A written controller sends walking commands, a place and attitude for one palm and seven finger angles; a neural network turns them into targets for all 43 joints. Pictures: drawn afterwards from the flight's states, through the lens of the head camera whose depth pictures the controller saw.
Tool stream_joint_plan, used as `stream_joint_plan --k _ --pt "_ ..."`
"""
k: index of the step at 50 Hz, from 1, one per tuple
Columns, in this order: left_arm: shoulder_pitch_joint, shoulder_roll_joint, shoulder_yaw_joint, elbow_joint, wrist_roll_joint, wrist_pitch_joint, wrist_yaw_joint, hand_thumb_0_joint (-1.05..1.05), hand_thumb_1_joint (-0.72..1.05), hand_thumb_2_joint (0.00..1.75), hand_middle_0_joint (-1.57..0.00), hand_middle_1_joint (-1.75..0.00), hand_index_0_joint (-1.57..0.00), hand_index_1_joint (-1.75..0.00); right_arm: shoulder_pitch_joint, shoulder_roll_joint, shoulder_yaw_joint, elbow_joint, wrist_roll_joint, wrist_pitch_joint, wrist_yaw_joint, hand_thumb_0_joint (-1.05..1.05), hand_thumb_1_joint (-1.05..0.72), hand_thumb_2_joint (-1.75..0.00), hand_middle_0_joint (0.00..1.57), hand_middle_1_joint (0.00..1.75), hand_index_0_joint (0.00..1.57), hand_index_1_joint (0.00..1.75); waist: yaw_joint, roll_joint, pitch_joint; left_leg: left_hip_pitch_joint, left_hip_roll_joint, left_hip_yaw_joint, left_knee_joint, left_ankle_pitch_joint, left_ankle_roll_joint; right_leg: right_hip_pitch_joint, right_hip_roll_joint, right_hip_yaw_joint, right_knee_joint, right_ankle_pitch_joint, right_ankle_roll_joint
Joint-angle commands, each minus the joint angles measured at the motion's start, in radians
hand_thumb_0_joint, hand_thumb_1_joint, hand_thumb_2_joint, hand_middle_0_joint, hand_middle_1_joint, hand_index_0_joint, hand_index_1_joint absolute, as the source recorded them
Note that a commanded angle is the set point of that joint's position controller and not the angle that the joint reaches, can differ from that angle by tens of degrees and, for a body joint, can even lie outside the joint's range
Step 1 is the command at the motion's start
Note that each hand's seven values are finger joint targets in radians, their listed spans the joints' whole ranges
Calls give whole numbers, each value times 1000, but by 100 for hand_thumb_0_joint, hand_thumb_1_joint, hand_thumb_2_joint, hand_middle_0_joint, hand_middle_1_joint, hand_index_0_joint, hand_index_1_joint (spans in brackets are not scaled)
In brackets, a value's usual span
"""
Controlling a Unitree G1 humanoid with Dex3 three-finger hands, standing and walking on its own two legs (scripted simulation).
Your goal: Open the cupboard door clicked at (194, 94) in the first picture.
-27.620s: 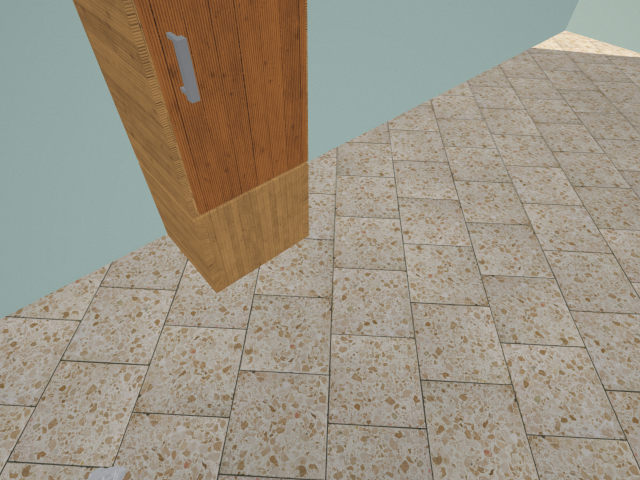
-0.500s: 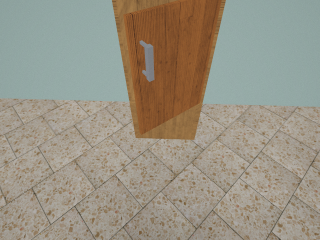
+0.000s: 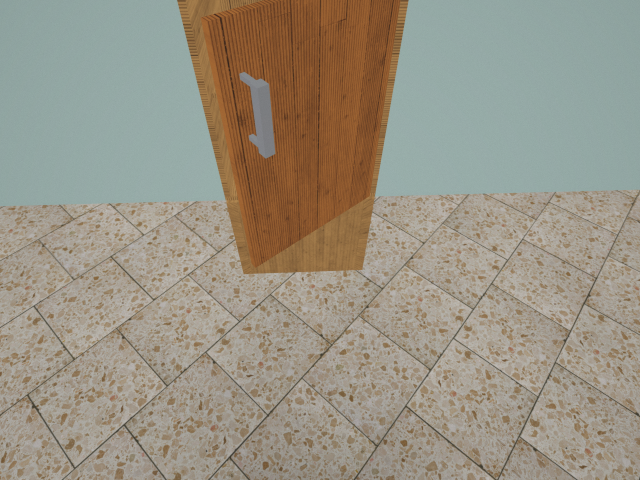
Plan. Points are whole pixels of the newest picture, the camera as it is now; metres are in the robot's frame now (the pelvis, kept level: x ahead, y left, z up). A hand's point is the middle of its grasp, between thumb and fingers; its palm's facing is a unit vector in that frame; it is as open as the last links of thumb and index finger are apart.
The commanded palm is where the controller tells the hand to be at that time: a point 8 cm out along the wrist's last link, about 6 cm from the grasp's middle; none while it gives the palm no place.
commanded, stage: walk to a spot facing it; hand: left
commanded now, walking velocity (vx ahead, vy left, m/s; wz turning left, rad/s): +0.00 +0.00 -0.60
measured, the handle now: (256, 115) +0.65 +0.15 +0.10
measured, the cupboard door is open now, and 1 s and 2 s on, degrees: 37 37 37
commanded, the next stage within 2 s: none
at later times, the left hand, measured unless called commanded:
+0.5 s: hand out of the picture +0.09 +0.15 -0.16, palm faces -0.23 -0.93 -0.27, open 7.4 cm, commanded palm none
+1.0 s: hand (275, 470) +0.16 +0.08 -0.16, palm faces -0.53 -0.80 -0.29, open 7.4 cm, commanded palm none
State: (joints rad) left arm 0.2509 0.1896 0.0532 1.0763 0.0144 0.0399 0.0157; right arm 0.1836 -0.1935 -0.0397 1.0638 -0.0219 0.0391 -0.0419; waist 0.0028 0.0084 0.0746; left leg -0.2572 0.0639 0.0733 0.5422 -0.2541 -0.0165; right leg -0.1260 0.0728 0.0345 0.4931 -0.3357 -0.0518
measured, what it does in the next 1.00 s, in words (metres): steps on the spot, turning right: left foot, then right foot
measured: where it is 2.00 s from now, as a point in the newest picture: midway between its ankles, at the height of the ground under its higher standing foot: outside the picture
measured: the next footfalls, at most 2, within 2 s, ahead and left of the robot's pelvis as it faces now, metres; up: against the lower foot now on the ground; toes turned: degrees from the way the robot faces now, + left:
left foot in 0.62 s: +0.07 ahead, +0.10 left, +0.00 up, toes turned -20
right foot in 0.92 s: -0.05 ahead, -0.17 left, +0.00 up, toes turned -34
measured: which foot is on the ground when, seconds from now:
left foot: down 0.00-0.26, up 0.28-0.60, down 0.62-0.90, up 0.92-1.00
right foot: down 0.00-0.62, up 0.64-0.90, down 0.92-1.00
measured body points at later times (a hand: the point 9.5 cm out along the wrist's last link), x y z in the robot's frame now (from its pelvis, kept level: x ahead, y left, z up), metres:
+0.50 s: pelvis -0.02 -0.03 +0.00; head +0.03 -0.06 +0.45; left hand +0.10 +0.20 -0.14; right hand +0.00 -0.30 -0.15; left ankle +0.01 +0.11 -0.68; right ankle -0.03 -0.12 -0.73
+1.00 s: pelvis -0.03 -0.05 -0.01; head +0.01 -0.11 +0.43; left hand +0.19 +0.12 -0.14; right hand -0.13 -0.31 -0.17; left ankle +0.02 +0.10 -0.68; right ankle -0.08 -0.14 -0.73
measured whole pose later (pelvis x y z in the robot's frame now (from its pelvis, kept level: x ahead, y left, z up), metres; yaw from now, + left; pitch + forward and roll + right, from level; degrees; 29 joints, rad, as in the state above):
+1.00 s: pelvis -0.03 -0.05 -0.01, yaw -34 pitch +1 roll +0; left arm 0.15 0.23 0.07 0.90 0.02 0.03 -0.01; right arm 0.19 -0.26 -0.06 0.92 -0.02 0.07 -0.03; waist 0.00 0.05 0.14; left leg -0.42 0.11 0.03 1.03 -0.52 -0.07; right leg -0.34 0.02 -0.02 0.65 -0.33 -0.04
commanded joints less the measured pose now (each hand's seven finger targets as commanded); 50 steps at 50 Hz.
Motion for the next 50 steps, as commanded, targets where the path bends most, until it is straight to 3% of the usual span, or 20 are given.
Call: stream_joint_plan --k 1,3,4,11,12,13,15,19,25,28,29,31,32,37,41,43,44,45,46,50 --pt "-12 127 42 -109 2 -7 2 0 90 90 -20 -30 -20 -30 87 -165 -43 -67 -5 -18 -18 0 -90 -90 20 30 20 30 -30 135 -29 148 196 -178 -139 188 90 -243 -74 64 97 213 14" --pt "-46 106 42 -140 4 3 -9 0 90 90 -20 -30 -20 -30 129 -195 -52 -76 -11 -28 -19 0 -90 -90 20 30 20 30 -40 252 -49 135 360 -302 -280 180 206 -317 -51 -19 439 -243 42" --pt "-57 101 44 -152 6 6 -15 0 90 90 -20 -30 -20 -30 117 -194 -48 -89 -11 -31 -19 0 -90 -90 20 30 20 30 -29 186 -55 121 374 -285 -278 148 219 -324 -87 -5 502 -259 42" --pt "78 112 56 -137 9 -8 -28 0 90 90 -20 -30 -20 -30 -7 -188 -60 -154 -5 -19 -1 0 -90 -90 20 30 20 30 60 42 -71 -81 213 32 5 48 57 -23 -95 -90 0 92 43" --pt "91 217 74 -140 21 -20 -16 0 90 90 -20 -30 -20 -30 -6 -122 -54 -178 6 -10 8 0 -90 -90 20 30 20 30 65 -244 -56 -239 74 124 240 -207 -21 27 -299 241 -193 164 -31" --pt "97 288 84 -147 16 -20 -5 0 90 90 -20 -30 -20 -30 -71 -102 -47 -219 6 -5 16 0 -90 -90 20 30 20 30 99 -342 -25 -330 -5 55 459 -392 -34 -33 -452 443 -237 307 -141" --pt "14 243 84 -167 15 -21 11 0 90 90 -20 -30 -20 -30 -80 -108 -55 -205 7 4 14 0 -90 -90 20 30 20 30 50 -214 -38 -350 19 -72 613 -282 -27 -53 -378 407 -186 241 -179" --pt "-23 199 72 -183 16 -28 18 0 90 90 -20 -30 -20 -30 -49 -80 -44 -194 10 -4 13 0 -90 -90 20 30 20 30 18 -116 -110 -277 4 -64 511 -200 -44 16 -300 286 -90 526 -151" --pt "-8 221 80 -188 17 -20 9 0 90 90 -20 -30 -20 -30 -65 -76 -41 -225 18 -11 7 0 -90 -90 20 30 20 30 28 -144 -91 -190 -37 -66 290 -202 -34 -10 -274 354 -94 516 -154" --pt "-54 211 78 -204 9 -15 6 0 90 90 -20 -30 -20 -30 9 -85 -38 -213 21 -23 -2 0 -90 -90 20 30 20 30 -18 -131 -115 -40 -47 -74 57 -95 -23 -75 -232 361 -45 514 -108" --pt "-75 193 72 -210 6 -14 4 0 90 90 -20 -30 -20 -30 52 -94 -40 -201 21 -29 -5 0 -90 -90 20 30 20 30 -40 -104 -129 90 -28 -82 -77 -8 -16 -166 -196 341 -5 436 -65" --pt "-60 103 51 -256 -6 -10 -18 0 90 90 -20 -30 -20 -30 87 -250 -62 -211 -5 -43 -14 0 -90 -90 20 30 20 30 -41 331 -126 269 369 -470 -277 147 151 -472 15 67 312 -214 57" --pt "-90 140 57 -276 6 -13 -27 0 90 90 -20 -30 -20 -30 84 -265 -61 -231 -10 -37 -20 0 -90 -90 20 30 20 30 -46 224 -92 124 450 -483 -277 169 232 -445 -34 20 524 -288 78" --pt "-108 103 51 -260 8 1 -53 0 90 90 -20 -30 -20 -30 12 -187 -40 -249 -18 -44 -12 0 -90 -90 20 30 20 30 -1 200 -76 114 238 -100 -169 467 140 -404 -92 -57 549 -145 107" --pt "-119 95 40 -265 5 -10 -58 0 90 90 -20 -30 -20 -30 64 -223 -57 -229 -15 -35 -3 0 -90 -90 20 30 20 30 -29 226 -101 119 248 -41 -90 462 115 -247 -65 -132 260 -113 86" --pt "-44 118 48 -242 4 -18 -56 0 90 90 -20 -30 -20 -30 43 -232 -63 -235 -8 -29 3 0 -90 -90 20 30 20 30 13 184 -115 47 227 -2 16 356 61 -91 -55 -146 62 63 70" --pt "15 173 59 -222 7 -27 -48 0 90 90 -20 -30 -20 -30 36 -212 -61 -247 0 -25 10 0 -90 -90 20 30 20 30 41 69 -136 -61 181 32 144 224 12 56 -108 -72 -54 226 42" --pt "63 300 85 -206 18 -37 -30 0 90 90 -20 -30 -20 -30 12 -126 -45 -285 11 -24 16 0 -90 -90 20 30 20 30 65 -295 -144 -318 33 126 382 -226 -55 194 -391 330 -140 529 -68" --pt "118 343 86 -195 4 -31 -16 0 90 90 -20 -30 -20 -30 -48 -145 -38 -309 13 -12 12 0 -90 -90 20 30 20 30 117 -305 -146 -336 17 -16 547 -419 -49 111 -486 401 -146 590 -166" --pt "-56 226 68 -237 13 -19 9 0 90 90 -20 -30 -20 -30 -38 -127 -41 -254 12 -7 13 0 -90 -90 20 30 20 30 23 -187 -119 -302 37 -77 599 -222 -51 -5 -319 274 -99 461 -144"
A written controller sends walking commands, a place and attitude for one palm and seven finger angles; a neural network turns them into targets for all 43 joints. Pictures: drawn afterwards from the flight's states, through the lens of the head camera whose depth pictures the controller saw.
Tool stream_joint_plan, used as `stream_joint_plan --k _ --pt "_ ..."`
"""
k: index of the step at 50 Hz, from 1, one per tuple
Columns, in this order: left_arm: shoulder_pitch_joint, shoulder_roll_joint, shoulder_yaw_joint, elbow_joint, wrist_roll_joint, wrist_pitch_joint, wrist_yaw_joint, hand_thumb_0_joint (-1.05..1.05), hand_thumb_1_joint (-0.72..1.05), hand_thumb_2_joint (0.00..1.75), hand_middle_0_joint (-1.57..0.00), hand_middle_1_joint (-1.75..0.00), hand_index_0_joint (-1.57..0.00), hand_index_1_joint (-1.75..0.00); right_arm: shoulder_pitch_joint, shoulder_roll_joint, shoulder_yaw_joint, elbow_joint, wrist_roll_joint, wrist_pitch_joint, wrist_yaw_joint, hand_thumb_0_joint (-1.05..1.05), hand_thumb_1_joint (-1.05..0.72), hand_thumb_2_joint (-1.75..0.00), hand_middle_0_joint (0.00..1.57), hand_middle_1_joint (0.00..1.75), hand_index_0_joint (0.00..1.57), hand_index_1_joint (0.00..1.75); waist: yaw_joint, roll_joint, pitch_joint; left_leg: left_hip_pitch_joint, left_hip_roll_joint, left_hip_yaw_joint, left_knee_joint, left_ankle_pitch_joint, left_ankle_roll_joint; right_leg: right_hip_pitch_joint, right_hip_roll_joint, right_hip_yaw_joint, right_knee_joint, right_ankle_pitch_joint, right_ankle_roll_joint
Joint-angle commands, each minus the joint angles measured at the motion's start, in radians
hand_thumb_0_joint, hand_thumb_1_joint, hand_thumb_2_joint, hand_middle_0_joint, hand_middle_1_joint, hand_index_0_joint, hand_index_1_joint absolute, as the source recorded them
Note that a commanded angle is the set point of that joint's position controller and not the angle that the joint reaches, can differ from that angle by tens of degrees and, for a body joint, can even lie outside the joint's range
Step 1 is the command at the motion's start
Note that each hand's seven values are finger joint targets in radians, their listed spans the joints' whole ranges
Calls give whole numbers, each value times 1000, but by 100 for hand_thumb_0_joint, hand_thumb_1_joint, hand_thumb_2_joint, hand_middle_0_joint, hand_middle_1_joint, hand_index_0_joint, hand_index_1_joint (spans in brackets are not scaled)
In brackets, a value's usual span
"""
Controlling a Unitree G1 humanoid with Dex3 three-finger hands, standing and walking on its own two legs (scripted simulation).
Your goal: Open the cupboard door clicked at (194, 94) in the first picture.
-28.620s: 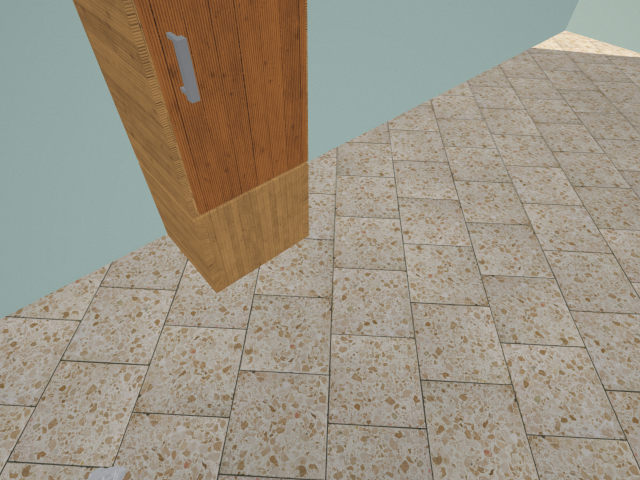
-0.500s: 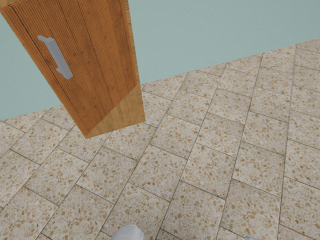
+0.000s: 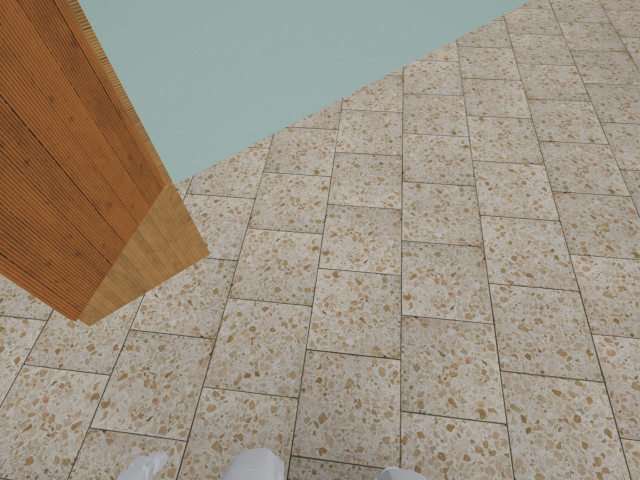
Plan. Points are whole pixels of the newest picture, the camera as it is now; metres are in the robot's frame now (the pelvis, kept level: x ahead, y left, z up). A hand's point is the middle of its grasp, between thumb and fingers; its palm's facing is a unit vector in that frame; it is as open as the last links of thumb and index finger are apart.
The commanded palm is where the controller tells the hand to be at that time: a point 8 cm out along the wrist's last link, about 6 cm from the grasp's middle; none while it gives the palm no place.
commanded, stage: walk to a spot facing it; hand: left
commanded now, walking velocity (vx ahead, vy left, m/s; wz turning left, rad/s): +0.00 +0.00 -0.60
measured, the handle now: out of the picture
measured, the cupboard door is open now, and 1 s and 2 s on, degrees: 37 37 37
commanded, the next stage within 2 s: turn to face it in 1.40 s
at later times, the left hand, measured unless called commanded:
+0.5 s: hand (237, 405) +0.22 +0.15 -0.15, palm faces -0.31 -0.94 -0.16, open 7.4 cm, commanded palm none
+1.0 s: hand (339, 321) +0.36 +0.00 -0.15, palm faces -0.48 -0.85 -0.21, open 7.2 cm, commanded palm none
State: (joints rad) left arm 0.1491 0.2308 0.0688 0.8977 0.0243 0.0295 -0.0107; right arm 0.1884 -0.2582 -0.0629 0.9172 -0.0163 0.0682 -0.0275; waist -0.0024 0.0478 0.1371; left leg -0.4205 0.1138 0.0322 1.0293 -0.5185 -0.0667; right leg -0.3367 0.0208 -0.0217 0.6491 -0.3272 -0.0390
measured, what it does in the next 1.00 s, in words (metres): walks ahead, turning right: left foot, then right foot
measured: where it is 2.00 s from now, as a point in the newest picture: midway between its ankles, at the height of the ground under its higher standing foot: (473, 343)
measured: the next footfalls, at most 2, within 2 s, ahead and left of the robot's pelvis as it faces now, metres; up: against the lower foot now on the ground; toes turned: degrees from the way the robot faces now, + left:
left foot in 0.26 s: +0.07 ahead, +0.13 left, +0.00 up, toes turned -6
right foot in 0.66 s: +0.16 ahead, -0.20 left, +0.00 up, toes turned -32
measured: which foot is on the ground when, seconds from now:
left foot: up 0.00-0.24, down 0.26-0.64, up 0.66-1.00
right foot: down 0.00-0.26, up 0.28-0.64, down 0.66-1.00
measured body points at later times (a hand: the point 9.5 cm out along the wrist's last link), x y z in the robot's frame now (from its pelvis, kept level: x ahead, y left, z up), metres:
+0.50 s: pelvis +0.07 -0.01 +0.02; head +0.12 -0.01 +0.47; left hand +0.24 +0.20 -0.13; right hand -0.02 -0.23 -0.12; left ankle +0.03 +0.13 -0.72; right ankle +0.05 -0.15 -0.65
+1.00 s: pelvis +0.24 -0.15 +0.02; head +0.28 -0.17 +0.46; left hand +0.39 +0.05 -0.13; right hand +0.20 -0.41 -0.12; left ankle +0.39 -0.07 -0.68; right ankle +0.13 -0.18 -0.72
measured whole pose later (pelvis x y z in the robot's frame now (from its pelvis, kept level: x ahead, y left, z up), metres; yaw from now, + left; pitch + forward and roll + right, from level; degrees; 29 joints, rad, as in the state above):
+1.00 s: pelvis +0.24 -0.15 +0.02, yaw -31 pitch +1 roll +0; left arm 0.26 0.19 0.06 1.01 0.02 -0.05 -0.01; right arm 0.13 -0.19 -0.05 0.93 -0.03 -0.01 0.02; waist 0.00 0.01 0.08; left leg -0.57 0.11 0.05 0.82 -0.23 -0.06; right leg -0.07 0.07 -0.02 0.36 -0.31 -0.07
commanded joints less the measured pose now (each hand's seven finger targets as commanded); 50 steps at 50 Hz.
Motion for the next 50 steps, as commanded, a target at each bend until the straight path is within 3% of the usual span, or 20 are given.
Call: stream_joint_plan --k 1,8,11,12,13,14,16,19,21,25,28,30,31,32,33,34,36,39,46,50 --pt "44 180 50 -59 3 -12 34 0 90 90 -20 -30 -20 -30 -35 -46 -14 -101 6 -34 0 0 -90 -90 20 30 20 30 22 -189 -189 -110 -27 -25 64 59 -4 201 -248 312 -250 483 -150" --pt "48 191 55 -48 4 -8 24 0 90 90 -20 -30 -20 -30 -5 -32 -14 -101 9 -43 0 0 -90 -90 20 30 20 30 16 -187 -179 27 -87 -10 -245 88 13 147 -213 399 -289 264 -148" --pt "-19 151 49 -67 -4 -4 13 0 90 90 -20 -30 -20 -30 140 -60 -14 -63 2 -70 -6 0 -90 -90 20 30 20 30 -61 -119 -166 341 -67 -24 -578 158 39 -114 -127 373 -233 -161 -79" --pt "-19 81 32 -93 -10 -2 0 0 90 90 -20 -30 -20 -30 204 -152 -29 -45 -15 -80 -14 0 -90 -90 20 30 20 30 -89 151 -152 481 139 -266 -744 -67 105 -332 16 235 -28 -301 -18" --pt "-60 62 28 -135 -10 -7 -11 0 90 90 -20 -30 -20 -30 259 -230 -41 -48 -28 -82 -23 0 -90 -90 20 30 20 30 -109 325 -112 451 383 -558 -886 -235 206 -436 67 36 255 -325 41" --pt "-117 100 37 -148 5 -19 -26 0 90 90 -20 -30 -20 -30 235 -225 -38 -58 -25 -89 -18 0 -90 -90 20 30 20 30 -103 177 -71 360 433 -599 -901 -217 259 -438 -30 87 374 -248 38" --pt "-80 75 44 -101 14 -24 -45 0 90 90 -20 -30 -20 -30 149 -144 -14 -69 -26 -102 -12 0 -90 -90 20 30 20 30 -33 98 -53 284 282 -338 -864 -19 187 -382 -61 54 506 -84 52" --pt "-64 24 29 -82 10 -19 -59 0 90 90 -20 -30 -20 -30 186 -87 4 -48 -17 -119 -17 0 -90 -90 20 30 20 30 -28 117 -80 380 188 -72 -795 351 147 -392 -83 -4 508 39 72" --pt "-100 9 19 -89 8 -20 -59 0 90 90 -20 -30 -20 -30 258 -78 5 -14 -17 -126 -16 0 -90 -90 20 30 20 30 -46 104 -94 434 191 -2 -766 532 148 -402 -91 -24 460 55 73" --pt "-203 -4 4 -108 4 -25 -65 0 90 90 -20 -30 -20 -30 317 -92 -2 21 -25 -126 -9 0 -90 -90 20 30 20 30 -78 112 -77 436 214 88 -752 591 152 -329 -97 -75 224 47 60" --pt "-212 11 6 -102 2 -28 -64 0 90 90 -20 -30 -20 -30 309 -107 -4 27 -29 -120 -2 0 -90 -90 20 30 20 30 -69 134 -51 387 236 147 -718 638 140 -184 -61 -124 75 16 30" --pt "-79 47 19 -64 3 -37 -59 0 90 90 -20 -30 -20 -30 269 -129 -8 23 -22 -117 2 0 -90 -90 20 30 20 30 8 117 -127 346 228 194 -537 814 117 49 -7 -157 -11 10 -8" --pt "110 92 36 -6 4 -49 -52 0 90 90 -20 -30 -20 -30 218 -133 -8 6 -11 -117 7 0 -90 -90 20 30 20 30 109 41 -207 220 183 239 -314 826 78 337 8 -146 -90 65 -37" --pt "294 229 75 43 8 -63 -34 0 90 90 -20 -30 -20 -30 190 -73 7 -32 13 -120 23 0 -90 -90 20 30 20 30 189 -243 -330 -97 74 276 24 422 29 656 -245 209 -197 -55 -130" --pt "352 312 88 66 -17 -59 -17 0 90 90 -20 -30 -20 -30 111 -42 10 -88 19 -119 17 0 -90 -90 20 30 20 30 184 -365 -330 -324 -36 148 305 -125 9 679 -462 615 -352 81 -217" --pt "298 284 84 54 -19 -53 1 0 90 90 -20 -30 -20 -30 42 -69 0 -86 12 -115 15 0 -90 -90 20 30 20 30 171 -251 -263 -364 12 1 385 -49 23 553 -447 611 -366 19 -232" --pt "109 170 43 3 -14 -58 12 0 90 90 -20 -30 -20 -30 40 -44 -4 -52 0 -108 17 0 -90 -90 20 30 20 30 55 -125 -132 -284 81 -36 277 129 12 281 -350 370 -388 54 -176" --pt "30 122 30 -1 2 -78 12 0 90 90 -20 -30 -20 -30 149 0 -3 7 -11 -80 25 0 -90 -90 20 30 20 30 -31 -175 -142 -118 51 8 73 198 -3 141 -244 176 -413 175 -136" --pt "137 103 30 59 -7 -106 4 0 90 90 -20 -30 -20 -30 -35 0 -9 -51 -8 -94 41 0 -90 -90 20 30 20 30 7 -148 -87 -224 8 10 -157 309 4 285 -232 193 -415 327 -156" --pt "182 118 28 89 -5 -105 14 0 90 90 -20 -30 -20 -30 -130 7 -5 -76 -2 -112 48 0 -90 -90 20 30 20 30 29 -148 -78 -134 -32 37 -336 277 30 341 -249 203 -356 499 -143"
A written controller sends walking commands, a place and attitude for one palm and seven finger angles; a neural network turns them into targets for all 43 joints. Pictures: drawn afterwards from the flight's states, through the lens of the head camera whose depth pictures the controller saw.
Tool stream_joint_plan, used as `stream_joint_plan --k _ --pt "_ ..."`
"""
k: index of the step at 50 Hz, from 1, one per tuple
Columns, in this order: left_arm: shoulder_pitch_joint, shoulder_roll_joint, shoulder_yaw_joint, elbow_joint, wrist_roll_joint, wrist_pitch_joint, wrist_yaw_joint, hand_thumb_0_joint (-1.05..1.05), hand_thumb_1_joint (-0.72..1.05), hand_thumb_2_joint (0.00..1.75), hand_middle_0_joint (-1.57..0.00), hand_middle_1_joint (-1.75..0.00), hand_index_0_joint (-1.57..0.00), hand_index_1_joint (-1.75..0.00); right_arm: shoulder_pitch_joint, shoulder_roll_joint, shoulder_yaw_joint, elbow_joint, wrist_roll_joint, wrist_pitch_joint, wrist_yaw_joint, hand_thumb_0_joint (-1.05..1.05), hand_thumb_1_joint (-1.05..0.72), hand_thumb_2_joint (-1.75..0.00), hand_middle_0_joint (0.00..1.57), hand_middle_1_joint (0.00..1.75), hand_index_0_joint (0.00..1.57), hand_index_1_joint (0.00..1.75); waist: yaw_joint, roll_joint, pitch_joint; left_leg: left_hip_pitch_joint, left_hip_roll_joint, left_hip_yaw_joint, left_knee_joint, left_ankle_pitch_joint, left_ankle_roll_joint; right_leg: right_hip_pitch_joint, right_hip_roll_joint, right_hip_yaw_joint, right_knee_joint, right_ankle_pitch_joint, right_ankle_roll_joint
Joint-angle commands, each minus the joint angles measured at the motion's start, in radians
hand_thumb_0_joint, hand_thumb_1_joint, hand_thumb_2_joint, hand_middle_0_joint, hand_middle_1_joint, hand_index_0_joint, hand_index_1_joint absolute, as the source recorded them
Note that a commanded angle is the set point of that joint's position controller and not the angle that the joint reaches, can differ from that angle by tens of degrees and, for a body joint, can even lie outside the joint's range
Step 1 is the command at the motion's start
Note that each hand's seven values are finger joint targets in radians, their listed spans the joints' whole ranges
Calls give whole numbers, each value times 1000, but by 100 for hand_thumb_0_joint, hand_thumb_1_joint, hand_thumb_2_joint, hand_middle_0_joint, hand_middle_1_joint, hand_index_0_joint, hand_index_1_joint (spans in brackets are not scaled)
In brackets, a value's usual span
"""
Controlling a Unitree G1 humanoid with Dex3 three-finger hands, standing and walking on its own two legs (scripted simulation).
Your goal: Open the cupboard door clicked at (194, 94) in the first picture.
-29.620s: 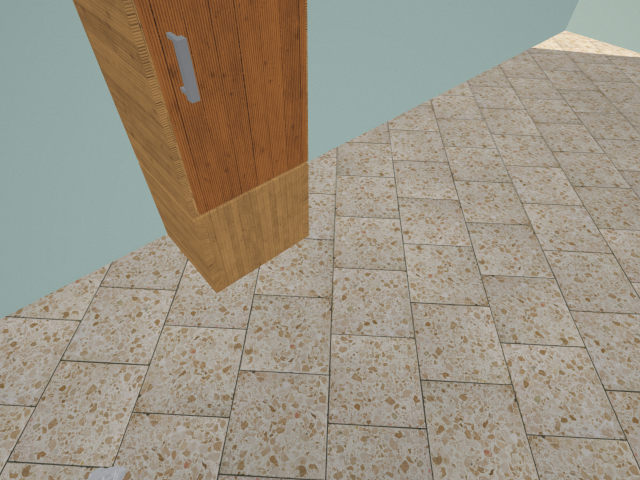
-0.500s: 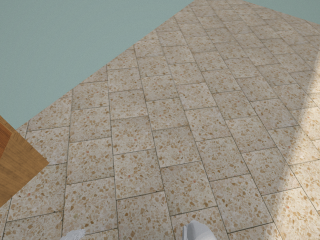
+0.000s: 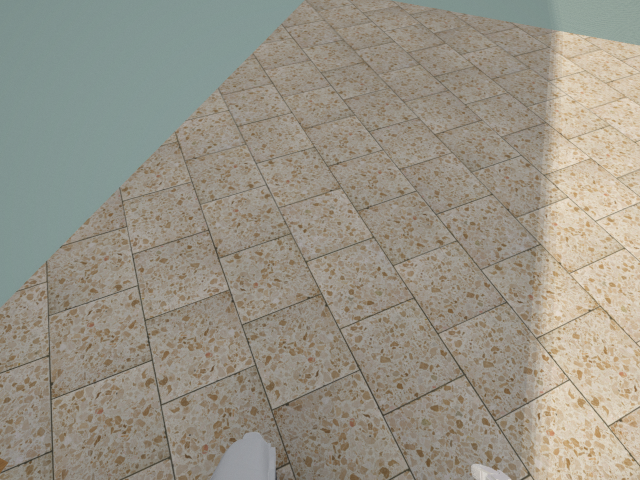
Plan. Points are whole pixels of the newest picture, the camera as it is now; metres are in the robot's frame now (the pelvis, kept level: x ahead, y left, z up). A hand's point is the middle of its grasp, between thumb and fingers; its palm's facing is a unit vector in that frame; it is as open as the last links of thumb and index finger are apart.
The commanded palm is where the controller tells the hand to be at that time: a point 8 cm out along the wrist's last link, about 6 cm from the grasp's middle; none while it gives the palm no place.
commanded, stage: walk to a spot facing it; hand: left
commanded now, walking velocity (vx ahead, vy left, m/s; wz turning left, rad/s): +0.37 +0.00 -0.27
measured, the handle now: out of the picture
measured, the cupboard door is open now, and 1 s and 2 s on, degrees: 37 37 37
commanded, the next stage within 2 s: turn to face it in 0.40 s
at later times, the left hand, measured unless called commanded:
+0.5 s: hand (257, 309) +0.40 +0.14 -0.16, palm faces -0.25 -0.95 -0.19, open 7.4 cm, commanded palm none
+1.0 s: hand (284, 269) +0.51 +0.10 -0.20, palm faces -0.02 -0.99 -0.17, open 7.2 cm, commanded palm none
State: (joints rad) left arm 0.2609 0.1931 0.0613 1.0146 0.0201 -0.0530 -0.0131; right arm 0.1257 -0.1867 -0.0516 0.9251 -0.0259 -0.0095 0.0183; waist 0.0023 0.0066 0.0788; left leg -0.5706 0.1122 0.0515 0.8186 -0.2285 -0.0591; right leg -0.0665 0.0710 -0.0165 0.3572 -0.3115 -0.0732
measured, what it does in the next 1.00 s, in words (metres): walks ahead: left foot, then right foot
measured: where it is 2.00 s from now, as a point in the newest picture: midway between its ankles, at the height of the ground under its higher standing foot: (379, 374)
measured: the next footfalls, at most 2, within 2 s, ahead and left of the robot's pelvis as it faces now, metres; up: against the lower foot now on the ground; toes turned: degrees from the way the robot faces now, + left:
left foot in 0.10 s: +0.20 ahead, +0.13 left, +0.00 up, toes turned +4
right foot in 0.54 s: +0.38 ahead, -0.16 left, +0.00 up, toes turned -21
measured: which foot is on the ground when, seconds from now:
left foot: up 0.00-0.08, down 0.10-0.54, up 0.56-0.94, down 0.96-1.00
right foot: down 0.00-0.12, up 0.14-0.52, down 0.54-0.98, up 1.00-1.00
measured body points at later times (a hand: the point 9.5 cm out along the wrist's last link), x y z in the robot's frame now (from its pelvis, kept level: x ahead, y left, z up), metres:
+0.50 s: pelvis +0.25 -0.02 -0.01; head +0.29 -0.04 +0.44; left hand +0.41 +0.19 -0.15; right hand +0.12 -0.24 -0.16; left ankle +0.16 +0.13 -0.74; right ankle +0.33 -0.15 -0.72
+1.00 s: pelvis +0.41 -0.07 -0.02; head +0.45 -0.05 +0.42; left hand +0.51 +0.16 -0.18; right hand +0.45 -0.33 -0.16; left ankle +0.47 +0.01 -0.74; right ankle +0.34 -0.16 -0.72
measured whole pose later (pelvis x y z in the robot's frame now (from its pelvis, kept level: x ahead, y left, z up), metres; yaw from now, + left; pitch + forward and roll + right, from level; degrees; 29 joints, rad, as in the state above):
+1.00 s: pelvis +0.41 -0.07 -0.02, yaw -1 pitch +0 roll -1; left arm 0.16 0.19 0.05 0.97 0.01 0.00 0.02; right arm 0.21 -0.19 -0.05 0.97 -0.03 0.02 0.01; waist -0.05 -0.04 0.07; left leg -0.42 0.04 0.13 0.69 -0.27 0.06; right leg -0.24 -0.10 -0.27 0.81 -0.51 0.02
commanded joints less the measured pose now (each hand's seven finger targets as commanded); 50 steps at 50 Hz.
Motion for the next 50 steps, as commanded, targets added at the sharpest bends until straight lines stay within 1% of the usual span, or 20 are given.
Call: stream_joint_plan --k 1,3,4,5,6,9,13,22,25,26,27,29,31,34,43,46,47,48,49,50 --pt "67 161 35 -21 -3 -21 17 0 90 90 -20 -30 -20 -30 -53 -69 -17 -78 6 -37 0 0 -90 -90 20 30 20 30 7 -107 -16 78 -52 38 -167 -7 29 55 -290 184 -37 530 -99" --pt "44 153 34 -25 -9 -22 18 0 90 90 -20 -30 -20 -30 98 -99 -25 -21 -3 -48 -15 0 -90 -90 20 30 20 30 -73 -88 -70 354 -97 72 -303 54 55 -39 -230 129 142 677 -56" --pt "45 130 31 -32 -12 -23 16 0 90 90 -20 -30 -20 -30 246 -158 -40 23 -11 -54 -25 0 -90 -90 20 30 20 30 -127 11 -166 616 -6 -48 -336 77 98 -197 -175 112 354 564 -20" --pt "111 86 25 -49 -24 -23 6 0 90 90 -20 -30 -20 -30 379 -280 -66 46 -32 -60 -34 0 -90 -90 20 30 20 30 -152 251 -318 874 302 -421 -379 92 230 -445 -44 -15 711 107 28" --pt "38 86 19 -78 -16 -36 3 0 90 90 -20 -30 -20 -30 426 -285 -59 53 -20 -46 -38 0 -90 -90 20 30 20 30 -161 216 -281 829 408 -571 -486 156 307 -543 -20 32 934 -233 23" --pt "-44 72 23 -75 4 -9 -14 0 90 90 -20 -30 -20 -30 210 -139 -22 9 -12 -59 -39 0 -90 -90 20 30 20 30 -58 144 -11 421 319 -351 -618 -133 213 -604 -172 71 1015 -39 41" --pt "-6 10 15 -64 12 35 -31 0 90 90 -20 -30 -20 -30 200 -123 -15 35 -4 -76 -40 0 -90 -90 20 30 20 30 2 120 -45 381 210 -35 -639 71 165 -524 -194 15 763 61 70" --pt "-217 25 18 -134 11 39 -42 0 90 90 -20 -30 -20 -30 319 -144 -18 76 -15 -51 -36 0 -90 -90 20 30 20 30 -46 110 33 467 222 133 -569 241 145 -440 -143 -113 347 121 56" --pt "-18 75 26 -80 11 19 -34 0 90 90 -20 -30 -20 -30 299 -170 -15 76 -5 -43 -38 0 -90 -90 20 30 20 30 62 84 -98 465 182 188 -223 610 98 -102 -59 -161 203 127 6" --pt "149 152 45 -23 16 0 -19 0 90 90 -20 -30 -20 -30 281 -142 -5 68 14 -47 -28 0 -90 -90 20 30 20 30 136 -31 -216 252 115 212 29 490 58 220 -177 -18 170 232 -41" --pt "287 269 74 13 8 -8 2 0 90 90 -20 -30 -20 -30 308 -64 7 40 34 -52 -33 0 -90 -90 20 30 20 30 159 -308 -365 -23 -73 192 382 -346 5 474 -519 445 92 549 -179" --pt "135 229 47 -15 -15 3 22 0 90 90 -20 -30 -20 -30 260 -72 -6 49 29 -34 -44 0 -90 -90 20 30 20 30 88 -208 -271 -33 -16 -26 544 -336 24 227 -528 366 7 595 -184" --pt "6 127 10 -41 -12 1 32 0 90 90 -20 -30 -20 -30 236 -43 3 89 17 -11 -42 0 -90 -90 20 30 20 30 20 -115 -98 27 38 -66 455 -202 24 -59 -451 149 -42 579 -108" --pt "-78 85 -13 -48 -5 -14 34 0 90 90 -20 -30 -20 -30 339 14 18 142 17 16 -34 0 -90 -90 20 30 20 30 -59 -116 -115 147 17 -33 243 -144 17 -135 -385 -55 -57 660 -61" --pt "-65 110 22 -70 0 12 45 0 90 90 -20 -30 -20 -30 145 -4 1 43 9 37 -8 0 -90 -90 20 30 20 30 -20 -140 -46 91 -17 61 -35 -122 27 -32 -432 -146 31 633 -45" --pt "-67 141 32 -88 -5 21 42 0 90 90 -20 -30 -20 -30 188 -52 -12 30 -2 35 -3 0 -90 -90 20 30 20 30 -56 -74 -87 256 -64 85 -210 10 53 -52 -407 -199 226 630 11" --pt "-65 142 32 -104 -10 26 39 0 90 90 -20 -30 -20 -30 254 -105 -24 30 -7 29 -6 0 -90 -90 20 30 20 30 -87 32 -147 388 -7 -6 -290 285 102 -135 -357 -229 393 507 63" --pt "-53 92 26 -142 -24 34 36 0 90 90 -20 -30 -20 -30 305 -214 -47 19 -16 20 -14 0 -90 -90 20 30 20 30 -100 315 -195 542 248 -381 -358 715 261 -386 -206 -244 640 -49 145" --pt "-147 101 8 -191 -11 42 39 0 90 90 -20 -30 -20 -30 343 -255 -52 30 -7 26 -26 0 -90 -90 20 30 20 30 -131 263 -196 514 340 -507 -420 732 343 -445 -142 -93 830 -405 139" --pt "-177 93 17 -196 -6 53 41 0 90 90 -20 -30 -20 -30 317 -263 -56 28 -8 20 -38 0 -90 -90 20 30 20 30 -115 200 -218 503 334 -520 -444 579 331 -515 -148 -5 921 -344 136"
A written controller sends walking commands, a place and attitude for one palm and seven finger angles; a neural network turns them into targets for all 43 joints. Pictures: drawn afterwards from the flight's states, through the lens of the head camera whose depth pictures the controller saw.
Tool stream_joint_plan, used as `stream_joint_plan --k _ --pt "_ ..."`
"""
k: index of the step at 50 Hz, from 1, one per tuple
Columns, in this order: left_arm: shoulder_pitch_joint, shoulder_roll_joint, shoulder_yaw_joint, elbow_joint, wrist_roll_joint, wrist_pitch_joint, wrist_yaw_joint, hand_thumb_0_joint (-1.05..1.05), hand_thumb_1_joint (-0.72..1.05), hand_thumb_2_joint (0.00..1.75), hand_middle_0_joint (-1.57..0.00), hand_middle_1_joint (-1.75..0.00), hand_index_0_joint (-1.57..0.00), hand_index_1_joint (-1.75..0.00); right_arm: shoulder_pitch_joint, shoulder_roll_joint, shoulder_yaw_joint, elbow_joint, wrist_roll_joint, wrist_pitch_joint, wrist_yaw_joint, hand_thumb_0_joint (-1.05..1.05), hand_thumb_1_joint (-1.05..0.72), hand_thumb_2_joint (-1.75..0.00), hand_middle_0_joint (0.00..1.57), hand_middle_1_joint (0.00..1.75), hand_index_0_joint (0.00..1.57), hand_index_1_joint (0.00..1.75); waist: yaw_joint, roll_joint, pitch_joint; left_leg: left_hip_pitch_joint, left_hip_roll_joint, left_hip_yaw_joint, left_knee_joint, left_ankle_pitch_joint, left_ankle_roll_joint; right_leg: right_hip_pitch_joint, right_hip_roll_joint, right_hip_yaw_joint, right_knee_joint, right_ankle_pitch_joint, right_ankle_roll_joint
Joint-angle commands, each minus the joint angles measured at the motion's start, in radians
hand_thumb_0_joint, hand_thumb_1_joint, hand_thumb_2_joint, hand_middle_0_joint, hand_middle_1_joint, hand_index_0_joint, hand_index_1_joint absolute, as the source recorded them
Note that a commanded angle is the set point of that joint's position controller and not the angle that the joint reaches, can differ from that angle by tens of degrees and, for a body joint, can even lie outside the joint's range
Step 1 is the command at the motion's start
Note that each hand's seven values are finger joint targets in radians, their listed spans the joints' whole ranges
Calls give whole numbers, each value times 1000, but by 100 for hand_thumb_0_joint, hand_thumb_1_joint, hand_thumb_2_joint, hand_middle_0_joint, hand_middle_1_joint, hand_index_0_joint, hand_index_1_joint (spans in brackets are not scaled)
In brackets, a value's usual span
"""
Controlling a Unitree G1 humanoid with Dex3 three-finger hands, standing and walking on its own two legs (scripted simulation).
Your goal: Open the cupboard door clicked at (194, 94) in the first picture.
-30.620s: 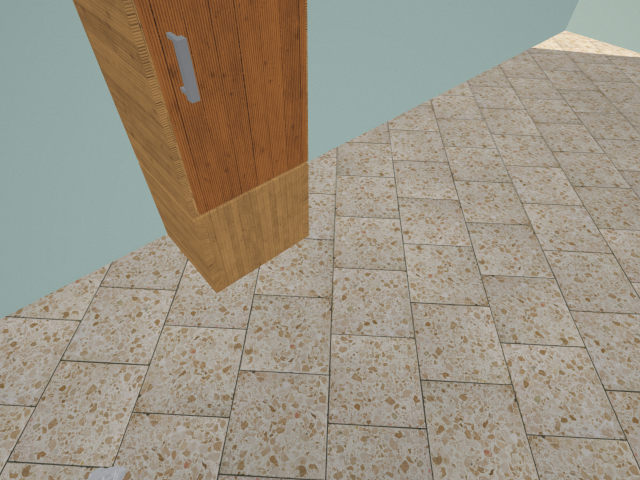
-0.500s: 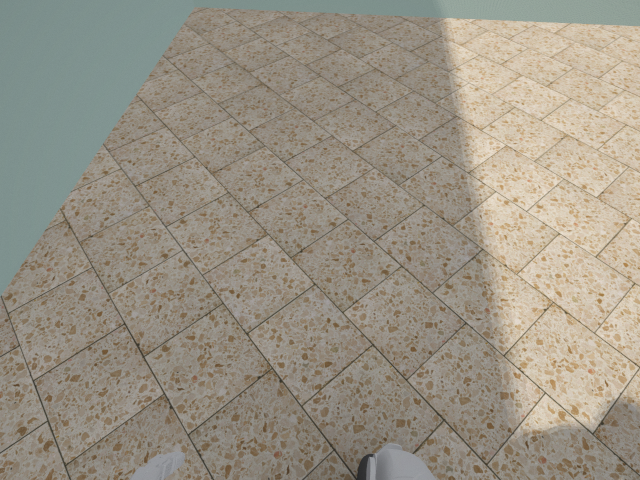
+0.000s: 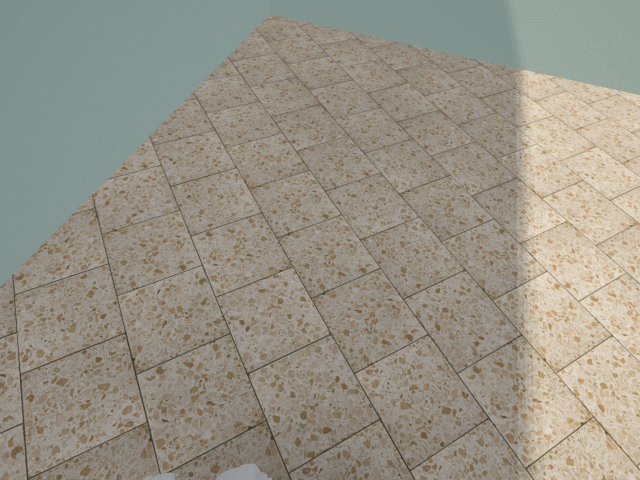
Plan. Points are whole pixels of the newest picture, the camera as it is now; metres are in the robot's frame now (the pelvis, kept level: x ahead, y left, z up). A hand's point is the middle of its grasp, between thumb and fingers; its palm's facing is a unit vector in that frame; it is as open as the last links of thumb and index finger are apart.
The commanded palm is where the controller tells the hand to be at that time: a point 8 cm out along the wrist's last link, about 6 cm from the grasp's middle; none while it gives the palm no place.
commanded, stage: turn to face it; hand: left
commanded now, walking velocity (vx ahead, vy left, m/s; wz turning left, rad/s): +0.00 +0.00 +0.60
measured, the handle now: out of the picture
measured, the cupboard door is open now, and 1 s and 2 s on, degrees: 37 37 37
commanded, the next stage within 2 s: none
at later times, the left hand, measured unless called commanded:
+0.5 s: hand out of the picture +0.06 +0.14 -0.13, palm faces +0.30 -0.91 -0.29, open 7.4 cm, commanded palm none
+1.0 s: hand out of the picture +0.01 +0.15 -0.14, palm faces +0.60 -0.76 -0.26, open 7.4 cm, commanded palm none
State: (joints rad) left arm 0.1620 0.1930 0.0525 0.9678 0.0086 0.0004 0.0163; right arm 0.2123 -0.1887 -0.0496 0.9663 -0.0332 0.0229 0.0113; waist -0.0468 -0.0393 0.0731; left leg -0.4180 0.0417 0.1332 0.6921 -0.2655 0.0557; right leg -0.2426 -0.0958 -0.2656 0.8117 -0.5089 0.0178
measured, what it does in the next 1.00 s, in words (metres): steps to the right, turning left: right foot, then left foot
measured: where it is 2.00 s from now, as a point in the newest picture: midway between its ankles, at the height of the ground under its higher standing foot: outside the picture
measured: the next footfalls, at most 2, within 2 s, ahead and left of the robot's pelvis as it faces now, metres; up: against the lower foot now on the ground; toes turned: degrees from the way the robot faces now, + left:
right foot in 0.36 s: +0.10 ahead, -0.18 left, +0.00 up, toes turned +10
left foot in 0.74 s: +0.04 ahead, +0.05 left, +0.00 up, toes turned +35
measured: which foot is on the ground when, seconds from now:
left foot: down 0.00-0.36, up 0.38-0.72, down 0.74-1.00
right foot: up 0.00-0.34, down 0.36-0.74, up 0.76-1.00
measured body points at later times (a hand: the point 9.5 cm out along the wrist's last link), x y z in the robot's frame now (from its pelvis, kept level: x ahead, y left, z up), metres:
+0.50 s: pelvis +0.05 -0.08 +0.02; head +0.10 -0.09 +0.47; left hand +0.04 +0.19 -0.11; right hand +0.21 -0.31 -0.13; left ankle +0.00 +0.05 -0.63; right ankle +0.06 -0.19 -0.72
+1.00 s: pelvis +0.07 -0.08 +0.02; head +0.10 -0.04 +0.47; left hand -0.02 +0.19 -0.12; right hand +0.29 -0.22 -0.12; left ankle +0.01 +0.02 -0.72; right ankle +0.15 -0.21 -0.66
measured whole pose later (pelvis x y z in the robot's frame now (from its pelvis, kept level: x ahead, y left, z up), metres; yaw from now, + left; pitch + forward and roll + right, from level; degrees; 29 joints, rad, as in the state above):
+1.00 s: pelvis +0.07 -0.08 +0.02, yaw +36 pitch +1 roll -1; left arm 0.16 0.26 0.07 0.90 0.02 0.05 0.00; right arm 0.15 -0.22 -0.05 0.91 -0.03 0.04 0.01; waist 0.01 -0.01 0.09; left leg -0.29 0.00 -0.02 0.52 -0.25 0.01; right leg -0.46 -0.08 -0.01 0.96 -0.41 0.09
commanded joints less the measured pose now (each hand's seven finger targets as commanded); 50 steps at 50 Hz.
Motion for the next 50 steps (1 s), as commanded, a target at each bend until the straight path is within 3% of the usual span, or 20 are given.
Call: stream_joint_plan --k 1,3,5,13,16,17,18,19,21,23,27,31,34,35,36,37,38,40,43,50 --pt "-88 92 29 -140 6 0 10 0 90 90 -20 -30 -20 -30 175 -251 -59 -32 2 -15 -36 0 -90 -90 20 30 20 30 -42 240 -194 302 364 -567 -326 479 186 -362 0 282 482 -76 49" --pt "-50 93 36 -115 9 8 -2 0 90 90 -20 -30 -20 -30 73 -213 -47 -66 4 -24 -39 0 -90 -90 20 30 20 30 8 167 -152 220 272 -435 -343 362 127 -333 -3 285 428 48 60" --pt "-16 86 37 -100 10 18 -9 0 90 90 -20 -30 -20 -30 25 -212 -46 -79 5 -27 -35 0 -90 -90 20 30 20 30 30 169 -144 187 215 -351 -350 324 96 -282 8 267 324 90 65" --pt "-8 97 29 -130 7 18 -6 0 90 90 -20 -30 -20 -30 -11 -251 -77 -97 3 0 -17 0 -90 -90 20 30 20 30 20 219 -147 163 166 -409 -327 222 89 -137 80 222 -42 76 60" --pt "103 135 39 -109 5 3 1 0 90 90 -20 -30 -20 -30 -77 -235 -81 -126 14 12 -13 0 -90 -90 20 30 20 30 76 178 -148 10 105 -406 -232 127 34 107 80 211 -344 241 47" --pt "143 208 54 -109 17 -9 10 0 90 90 -20 -30 -20 -30 -80 -176 -74 -143 24 14 -7 0 -90 -90 20 30 20 30 98 -23 -149 -151 8 -319 -67 -47 -30 235 -97 391 -514 177 -3" --pt "139 294 65 -119 28 -11 15 0 90 90 -20 -30 -20 -30 -102 -122 -62 -171 23 10 0 0 -90 -90 20 30 20 30 111 -303 -108 -274 -128 -143 215 -325 -105 205 -375 669 -594 249 -124" --pt "107 291 56 -138 20 -9 19 0 90 90 -20 -30 -20 -30 -94 -169 -70 -173 14 15 4 0 -90 -90 20 30 20 30 94 -194 -102 -215 -69 -199 418 -337 -92 63 -438 637 -581 264 -181" --pt "7 201 38 -147 16 -13 22 0 90 90 -20 -30 -20 -30 -96 -149 -66 -132 12 31 9 0 -90 -90 20 30 20 30 36 -199 -39 -230 -14 -186 575 -215 -106 34 -289 449 -503 463 -145" --pt "14 166 27 -148 15 -20 19 0 90 90 -20 -30 -20 -30 -96 -123 -54 -118 17 33 18 0 -90 -90 20 30 20 30 25 -168 -57 -202 -9 -143 529 -159 -122 82 -223 290 -445 699 -114" --pt "124 195 37 -113 18 -23 19 0 90 90 -20 -30 -20 -30 -172 -91 -35 -129 21 32 24 0 -90 -90 20 30 20 30 76 -144 -90 -141 -26 -66 272 -179 -126 226 -227 214 -383 938 -98" --pt "164 224 50 -97 22 -21 17 0 90 90 -20 -30 -20 -30 -213 -88 -25 -147 25 24 25 0 -90 -90 20 30 20 30 98 -173 -99 -69 -38 -22 88 -193 -105 271 -259 186 -340 1018 -108" --pt "140 235 57 -95 19 -22 12 0 90 90 -20 -30 -20 -30 -150 -109 -29 -143 25 14 19 0 -90 -90 20 30 20 30 58 -164 -145 71 -60 5 -99 -104 -83 246 -261 140 -237 1037 -80" --pt "120 239 60 -101 11 -22 10 0 90 90 -20 -30 -20 -30 -88 -134 -36 -128 19 9 16 0 -90 -90 20 30 20 30 18 -136 -173 199 -59 11 -207 12 -69 180 -250 98 -145 990 -48" --pt "109 218 56 -120 3 -20 3 0 90 90 -20 -30 -20 -30 -15 -201 -56 -112 11 1 12 0 -90 -90 20 30 20 30 -24 11 -231 432 53 -99 -257 276 -18 -14 -209 63 29 764 4" --pt "79 142 35 -164 -3 -15 -7 0 90 90 -20 -30 -20 -30 60 -320 -88 -102 6 -3 5 0 -90 -90 20 30 20 30 -67 339 -263 603 365 -507 -261 736 158 -338 -53 65 281 -64 76" --pt "14 154 31 -195 10 6 4 0 90 90 -20 -30 -20 -30 114 -343 -89 -81 19 9 0 0 -90 -90 20 30 20 30 -75 238 -248 532 424 -489 -261 793 217 -376 -41 199 377 -155 65" --pt "-26 142 36 -168 8 14 11 0 90 90 -20 -30 -20 -30 33 -284 -77 -103 15 0 -23 0 -90 -90 20 30 20 30 -41 261 -184 400 319 -424 -282 640 171 -387 -44 269 410 -56 73" --pt "28 138 43 -127 12 30 -7 0 90 90 -20 -30 -20 -30 -77 -238 -56 -129 11 -7 -24 0 -90 -90 20 30 20 30 34 190 -91 225 202 -334 -353 367 102 -307 -21 268 349 92 76" --pt "11 119 36 -154 10 24 -9 0 90 90 -20 -30 -20 -30 -67 -246 -72 -126 4 3 -13 0 -90 -90 20 30 20 30 30 215 -95 157 155 -393 -342 195 94 -154 54 223 2 87 66"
